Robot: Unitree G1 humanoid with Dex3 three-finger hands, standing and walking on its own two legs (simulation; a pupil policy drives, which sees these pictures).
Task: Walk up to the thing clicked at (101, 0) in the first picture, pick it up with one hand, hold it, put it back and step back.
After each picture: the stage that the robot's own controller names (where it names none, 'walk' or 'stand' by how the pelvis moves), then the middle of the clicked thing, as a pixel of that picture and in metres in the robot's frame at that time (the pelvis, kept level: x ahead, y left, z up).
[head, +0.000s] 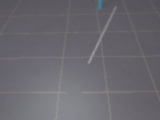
stand; (100, 0) +2.33 -0.24 -0.66
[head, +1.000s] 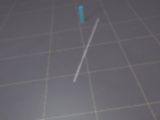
walk; (81, 14) +2.20 +0.18 -0.63
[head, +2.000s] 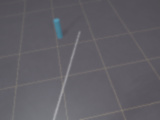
walk; (58, 28) +1.55 +0.41 -0.65
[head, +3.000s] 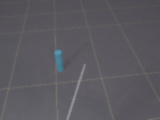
walk; (59, 61) +1.07 +0.30 -0.64
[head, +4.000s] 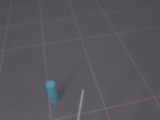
walk; (52, 92) +0.67 +0.26 -0.64
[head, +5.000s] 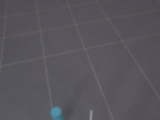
walk; (58, 118) +0.45 +0.21 -0.63
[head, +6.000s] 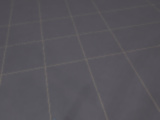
stand; out of the picture +0.41 +0.22 -0.65
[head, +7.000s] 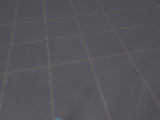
stand; out of the picture +0.41 +0.21 -0.66
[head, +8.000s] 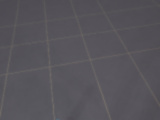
stand; out of the picture +0.41 +0.22 -0.66
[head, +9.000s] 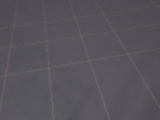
stand; out of the picture +0.40 +0.22 -0.66
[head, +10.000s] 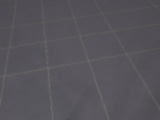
stand; out of the picture +0.40 +0.22 -0.66
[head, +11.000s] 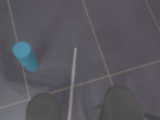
go down; (27, 58) +0.48 +0.22 -0.33
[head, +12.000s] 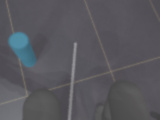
go down; (25, 52) +0.50 +0.22 -0.27
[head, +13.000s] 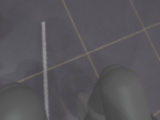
close in; out of the picture +0.49 +0.26 -0.18
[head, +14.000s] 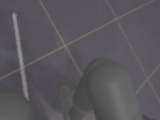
close; out of the picture +0.49 +0.28 -0.17
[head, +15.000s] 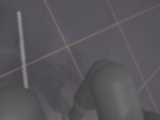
lift; out of the picture +0.44 +0.25 -0.17
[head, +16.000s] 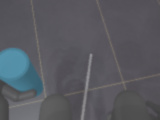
lift; (25, 78) +0.33 +0.20 -0.01
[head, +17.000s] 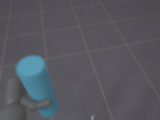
hold; (41, 91) +0.31 +0.15 +0.06
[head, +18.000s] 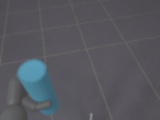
hold; (42, 92) +0.31 +0.15 +0.04
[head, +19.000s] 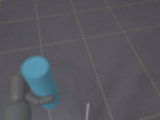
crouch; (44, 87) +0.33 +0.15 +0.01
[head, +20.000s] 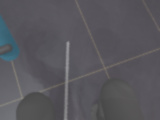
crouch; out of the picture +0.49 +0.21 -0.04
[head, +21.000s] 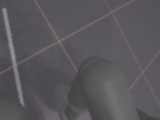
lower; out of the picture +0.47 +0.26 -0.18
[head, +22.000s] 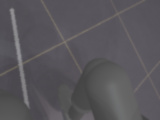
lower; out of the picture +0.47 +0.26 -0.17
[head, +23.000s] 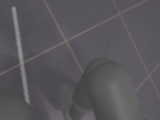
lower; out of the picture +0.47 +0.26 -0.17
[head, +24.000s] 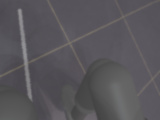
lower; out of the picture +0.45 +0.25 -0.17
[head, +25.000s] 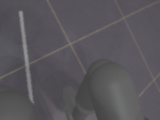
draw back; out of the picture +0.45 +0.23 -0.17
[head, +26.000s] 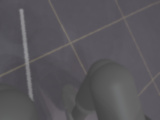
rise; out of the picture +0.45 +0.23 -0.18
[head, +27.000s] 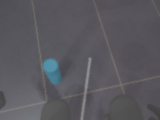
walk; (53, 73) +0.46 +0.16 -0.37
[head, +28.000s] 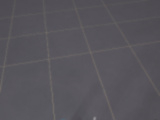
stand; out of the picture +0.38 +0.15 -0.60
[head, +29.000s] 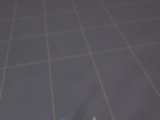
stand; out of the picture +0.39 +0.16 -0.60
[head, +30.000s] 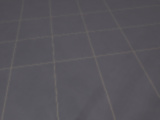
stand; out of the picture +0.39 +0.14 -0.64
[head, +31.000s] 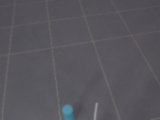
walk; (68, 115) +0.43 +0.13 -0.64
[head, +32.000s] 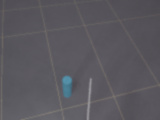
walk; (67, 87) +0.62 +0.10 -0.64
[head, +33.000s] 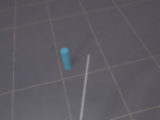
walk; (66, 59) +0.93 +0.25 -0.63
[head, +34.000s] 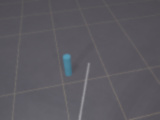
stand; (67, 65) +1.00 +0.18 -0.65
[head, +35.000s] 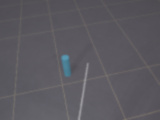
stand; (66, 66) +1.01 +0.20 -0.66
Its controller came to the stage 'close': yes
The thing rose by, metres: 0.69
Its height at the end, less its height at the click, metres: +0.00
